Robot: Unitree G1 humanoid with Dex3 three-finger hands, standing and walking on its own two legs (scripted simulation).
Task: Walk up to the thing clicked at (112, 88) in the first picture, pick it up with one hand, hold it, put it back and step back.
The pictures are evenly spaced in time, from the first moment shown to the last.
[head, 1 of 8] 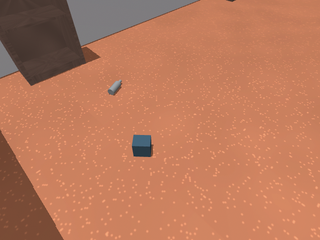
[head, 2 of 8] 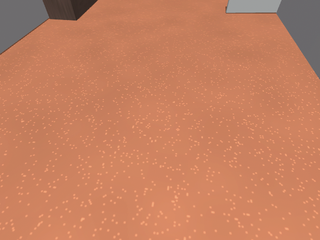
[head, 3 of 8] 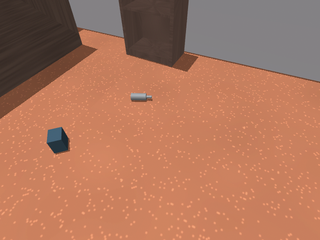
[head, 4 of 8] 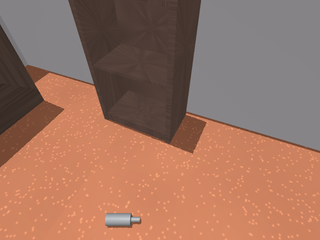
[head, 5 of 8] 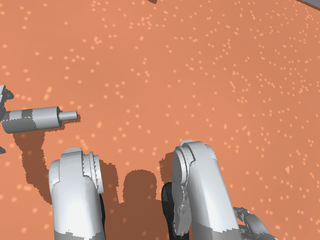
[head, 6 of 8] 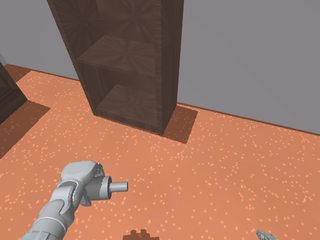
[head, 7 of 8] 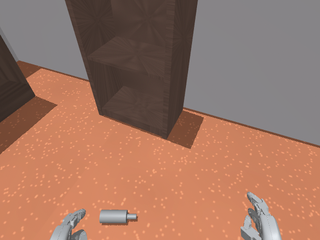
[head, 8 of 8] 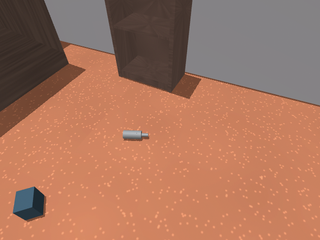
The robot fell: no
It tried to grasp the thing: yes
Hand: left
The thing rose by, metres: 0.66
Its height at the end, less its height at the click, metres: +0.00
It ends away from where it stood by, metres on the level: 0.00
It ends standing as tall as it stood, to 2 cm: yes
